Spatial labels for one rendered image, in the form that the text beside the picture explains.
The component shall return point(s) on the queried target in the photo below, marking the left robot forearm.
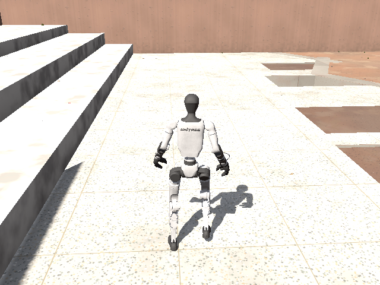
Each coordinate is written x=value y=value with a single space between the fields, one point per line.
x=159 y=153

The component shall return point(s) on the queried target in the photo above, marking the right robot forearm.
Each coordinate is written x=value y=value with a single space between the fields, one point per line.
x=220 y=157

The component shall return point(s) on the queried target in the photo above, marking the robot right foot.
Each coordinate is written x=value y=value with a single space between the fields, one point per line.
x=206 y=233

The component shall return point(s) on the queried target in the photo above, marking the left robot hand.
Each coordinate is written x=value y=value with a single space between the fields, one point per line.
x=163 y=160

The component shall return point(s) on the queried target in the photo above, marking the robot left upper arm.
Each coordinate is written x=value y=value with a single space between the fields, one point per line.
x=172 y=124

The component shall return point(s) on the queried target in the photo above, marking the robot right upper arm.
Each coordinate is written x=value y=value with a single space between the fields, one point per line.
x=208 y=125

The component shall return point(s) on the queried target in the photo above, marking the right robot hand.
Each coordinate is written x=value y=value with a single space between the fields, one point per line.
x=226 y=168

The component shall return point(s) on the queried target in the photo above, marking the robot left shin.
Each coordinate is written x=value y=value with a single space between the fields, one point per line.
x=173 y=222

